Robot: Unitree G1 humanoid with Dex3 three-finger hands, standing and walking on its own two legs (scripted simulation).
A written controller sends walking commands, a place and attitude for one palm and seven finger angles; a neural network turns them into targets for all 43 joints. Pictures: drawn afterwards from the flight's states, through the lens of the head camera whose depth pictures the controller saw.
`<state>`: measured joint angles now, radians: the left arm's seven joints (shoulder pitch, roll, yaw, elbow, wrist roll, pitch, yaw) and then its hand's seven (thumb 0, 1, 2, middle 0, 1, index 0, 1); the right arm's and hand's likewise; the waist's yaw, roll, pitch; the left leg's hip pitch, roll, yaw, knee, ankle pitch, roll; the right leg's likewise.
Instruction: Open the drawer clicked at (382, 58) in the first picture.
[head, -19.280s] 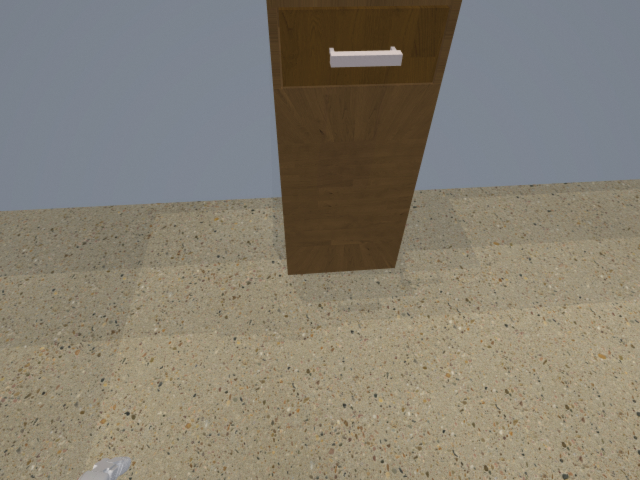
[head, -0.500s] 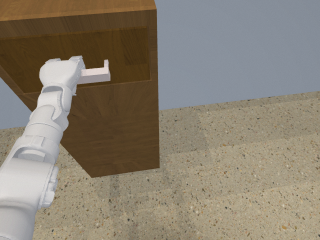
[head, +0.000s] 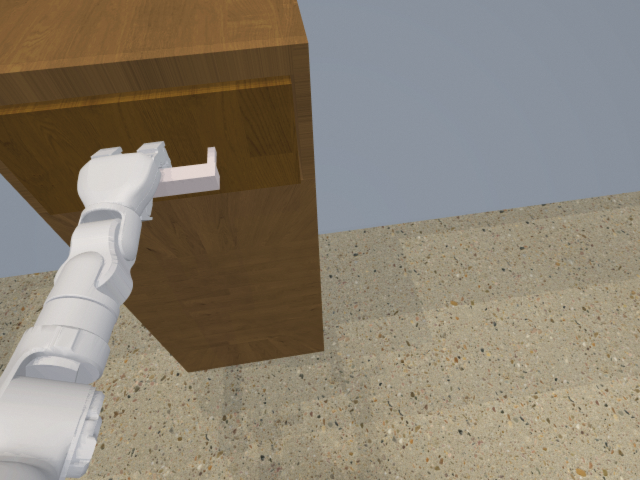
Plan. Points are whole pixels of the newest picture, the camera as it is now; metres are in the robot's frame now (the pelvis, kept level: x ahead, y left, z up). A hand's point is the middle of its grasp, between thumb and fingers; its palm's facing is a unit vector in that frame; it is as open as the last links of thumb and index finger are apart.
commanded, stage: pull the drawer open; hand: left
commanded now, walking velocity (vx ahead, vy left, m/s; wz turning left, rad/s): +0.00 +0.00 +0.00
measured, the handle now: (156, 172) +0.49 +0.22 +0.11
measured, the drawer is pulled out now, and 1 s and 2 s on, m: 0.01 0.06 0.13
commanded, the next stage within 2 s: none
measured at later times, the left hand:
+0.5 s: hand (139, 209) +0.44 +0.24 +0.09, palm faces -0.03 -0.01 -1.00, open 5.6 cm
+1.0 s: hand (136, 238) +0.39 +0.23 +0.09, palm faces +0.05 -0.06 -1.00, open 5.8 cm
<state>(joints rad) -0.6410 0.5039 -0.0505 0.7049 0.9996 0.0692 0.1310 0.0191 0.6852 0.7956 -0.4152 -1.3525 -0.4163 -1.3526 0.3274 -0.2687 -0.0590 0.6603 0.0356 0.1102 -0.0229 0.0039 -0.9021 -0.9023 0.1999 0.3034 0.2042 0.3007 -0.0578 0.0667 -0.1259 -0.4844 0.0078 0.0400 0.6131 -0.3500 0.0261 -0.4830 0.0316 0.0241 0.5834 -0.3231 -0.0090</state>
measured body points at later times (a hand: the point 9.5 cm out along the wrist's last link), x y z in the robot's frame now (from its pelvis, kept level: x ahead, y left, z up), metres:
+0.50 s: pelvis -0.02 -0.01 +0.00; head +0.05 -0.02 +0.44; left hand +0.44 +0.24 +0.14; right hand +0.05 -0.28 -0.14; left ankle -0.04 +0.10 -0.73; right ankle -0.03 -0.12 -0.73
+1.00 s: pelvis +0.01 +0.01 +0.00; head +0.04 -0.02 +0.45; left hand +0.39 +0.23 +0.14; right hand +0.13 -0.26 -0.12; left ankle -0.04 +0.10 -0.73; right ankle -0.03 -0.12 -0.73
